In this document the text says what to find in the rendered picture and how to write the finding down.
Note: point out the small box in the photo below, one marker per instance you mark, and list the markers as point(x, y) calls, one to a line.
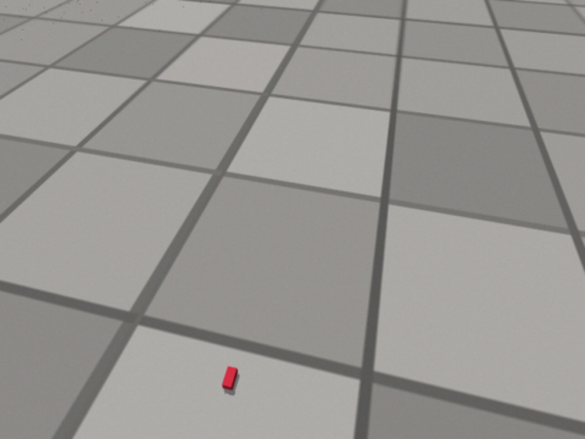
point(230, 377)

